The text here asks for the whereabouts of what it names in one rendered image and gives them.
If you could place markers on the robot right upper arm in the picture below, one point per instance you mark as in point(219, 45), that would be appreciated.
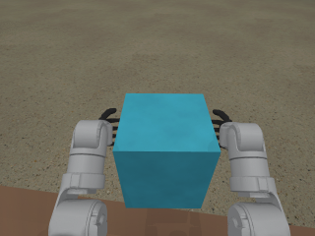
point(256, 219)

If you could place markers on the carton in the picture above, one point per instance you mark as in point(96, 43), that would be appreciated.
point(165, 150)

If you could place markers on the left robot hand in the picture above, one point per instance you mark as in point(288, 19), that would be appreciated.
point(104, 116)

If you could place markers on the left robot forearm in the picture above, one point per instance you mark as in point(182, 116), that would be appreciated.
point(86, 161)

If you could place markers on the robot left upper arm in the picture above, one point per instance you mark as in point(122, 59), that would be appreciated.
point(79, 217)

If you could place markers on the right robot hand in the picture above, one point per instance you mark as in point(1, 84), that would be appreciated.
point(225, 119)

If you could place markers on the right robot forearm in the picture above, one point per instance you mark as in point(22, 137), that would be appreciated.
point(250, 175)

